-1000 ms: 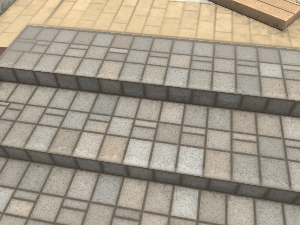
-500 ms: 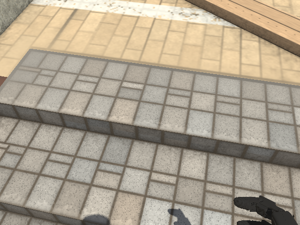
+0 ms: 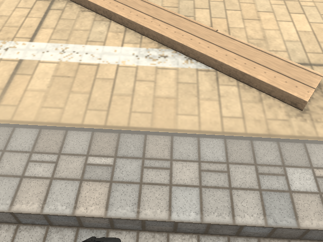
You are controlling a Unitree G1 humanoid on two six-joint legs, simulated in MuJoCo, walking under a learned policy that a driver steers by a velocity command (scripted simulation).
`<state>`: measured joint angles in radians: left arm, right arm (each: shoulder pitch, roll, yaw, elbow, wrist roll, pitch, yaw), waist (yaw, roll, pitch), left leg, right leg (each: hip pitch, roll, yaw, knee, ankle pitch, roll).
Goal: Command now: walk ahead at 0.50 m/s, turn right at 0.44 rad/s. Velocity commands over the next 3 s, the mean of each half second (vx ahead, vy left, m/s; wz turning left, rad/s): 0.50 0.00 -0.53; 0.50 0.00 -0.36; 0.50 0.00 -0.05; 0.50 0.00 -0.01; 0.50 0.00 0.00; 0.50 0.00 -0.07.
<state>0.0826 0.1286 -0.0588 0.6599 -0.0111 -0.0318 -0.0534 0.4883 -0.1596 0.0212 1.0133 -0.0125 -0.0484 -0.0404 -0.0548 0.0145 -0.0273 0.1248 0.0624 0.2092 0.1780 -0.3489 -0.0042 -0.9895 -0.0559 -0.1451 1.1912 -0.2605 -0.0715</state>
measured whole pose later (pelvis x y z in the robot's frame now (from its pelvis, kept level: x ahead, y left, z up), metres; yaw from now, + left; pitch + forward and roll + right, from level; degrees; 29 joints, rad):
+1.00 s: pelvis +0.62 -0.04 +0.22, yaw -28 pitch +2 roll +0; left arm 0.09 0.20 0.01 0.64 -0.01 -0.05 -0.03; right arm 0.49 -0.17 -0.02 0.94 0.00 -0.10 0.00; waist -0.07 -0.04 -0.04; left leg -0.10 -0.03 0.16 0.30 -0.25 0.06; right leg -0.82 -0.06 0.04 1.01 0.04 -0.05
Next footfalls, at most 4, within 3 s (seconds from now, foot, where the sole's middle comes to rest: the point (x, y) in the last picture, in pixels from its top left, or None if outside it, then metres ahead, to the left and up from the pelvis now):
0.04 right None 0.23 -0.10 -0.67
0.62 left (147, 182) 0.64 0.04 -0.56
1.26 right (225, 136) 0.85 -0.30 -0.56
1.76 left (195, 78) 1.22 -0.22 -0.56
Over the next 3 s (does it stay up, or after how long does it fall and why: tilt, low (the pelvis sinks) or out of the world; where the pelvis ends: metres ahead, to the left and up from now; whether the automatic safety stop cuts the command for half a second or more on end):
stays up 1.65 -0.46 0.21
